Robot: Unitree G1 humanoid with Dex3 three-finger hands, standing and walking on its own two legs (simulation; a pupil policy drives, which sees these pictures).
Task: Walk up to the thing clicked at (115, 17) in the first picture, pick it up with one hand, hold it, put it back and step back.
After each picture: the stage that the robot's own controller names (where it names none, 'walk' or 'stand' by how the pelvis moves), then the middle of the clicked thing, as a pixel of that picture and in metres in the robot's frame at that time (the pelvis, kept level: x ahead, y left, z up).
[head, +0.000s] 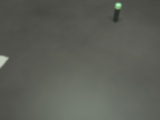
stand; (116, 13) +1.90 -0.50 -0.65
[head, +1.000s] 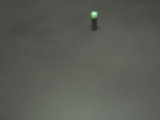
walk; (94, 21) +1.83 -0.07 -0.63
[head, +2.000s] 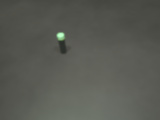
walk; (62, 44) +1.27 +0.24 -0.65
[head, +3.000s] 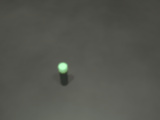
walk; (63, 75) +0.82 +0.18 -0.63
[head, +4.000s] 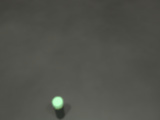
walk; (59, 108) +0.54 +0.16 -0.64
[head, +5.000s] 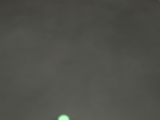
stand; out of the picture +0.42 +0.13 -0.65
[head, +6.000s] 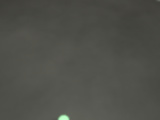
stand; out of the picture +0.42 +0.13 -0.65
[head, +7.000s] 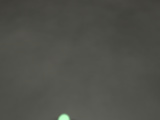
stand; out of the picture +0.43 +0.14 -0.66
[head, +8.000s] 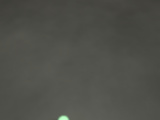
stand; out of the picture +0.42 +0.14 -0.66
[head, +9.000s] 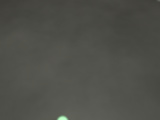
stand; out of the picture +0.42 +0.14 -0.66
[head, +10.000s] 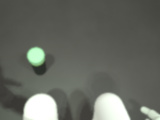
go down; (38, 63) +0.47 +0.18 -0.36
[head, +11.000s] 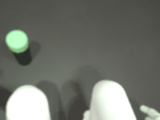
go down; (21, 51) +0.48 +0.22 -0.27
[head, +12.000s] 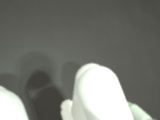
close in; out of the picture +0.46 +0.27 -0.17
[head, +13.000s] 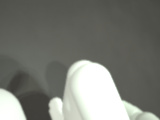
close; out of the picture +0.46 +0.28 -0.16
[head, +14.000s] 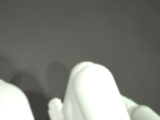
lift; out of the picture +0.41 +0.26 -0.16
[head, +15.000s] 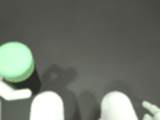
lift; (24, 76) +0.33 +0.19 +0.01
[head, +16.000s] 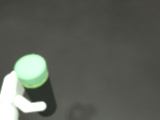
hold; (40, 91) +0.30 +0.14 +0.06
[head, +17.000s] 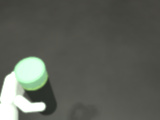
hold; (40, 91) +0.30 +0.14 +0.05
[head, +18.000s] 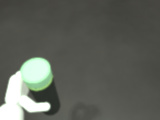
crouch; (44, 91) +0.30 +0.13 +0.05
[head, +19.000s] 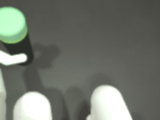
crouch; (18, 43) +0.45 +0.18 -0.03
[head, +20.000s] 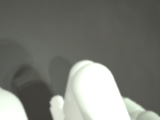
lower; out of the picture +0.43 +0.28 -0.17
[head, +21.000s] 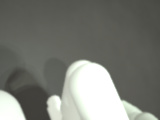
lower; out of the picture +0.44 +0.29 -0.17
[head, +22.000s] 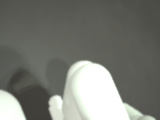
lower; out of the picture +0.44 +0.29 -0.16
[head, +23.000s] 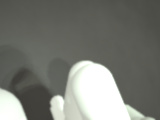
lower; out of the picture +0.43 +0.29 -0.16
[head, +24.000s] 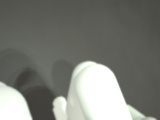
loosen; out of the picture +0.42 +0.25 -0.16
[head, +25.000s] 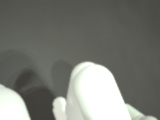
withdraw; out of the picture +0.43 +0.26 -0.17
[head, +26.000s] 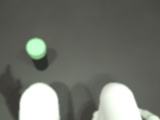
walk; (39, 57) +0.47 +0.20 -0.28
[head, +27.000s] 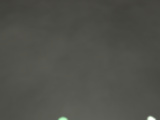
stand; out of the picture +0.39 +0.12 -0.59
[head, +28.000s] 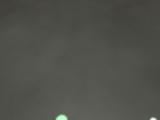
stand; out of the picture +0.40 +0.14 -0.60
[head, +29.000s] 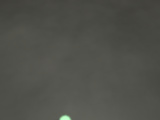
stand; out of the picture +0.41 +0.12 -0.63
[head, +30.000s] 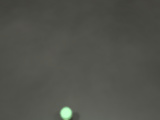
walk; (67, 118) +0.43 +0.12 -0.65
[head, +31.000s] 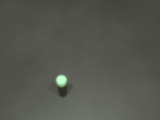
walk; (62, 87) +0.61 +0.13 -0.64
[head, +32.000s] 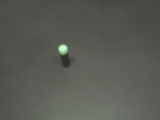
walk; (64, 57) +0.94 +0.21 -0.63
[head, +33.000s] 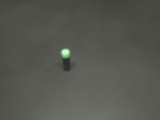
stand; (66, 60) +1.03 +0.15 -0.64
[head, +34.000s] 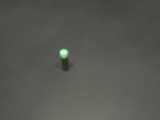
stand; (64, 61) +1.05 +0.17 -0.66
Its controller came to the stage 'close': yes
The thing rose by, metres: 0.69
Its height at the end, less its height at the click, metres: +0.00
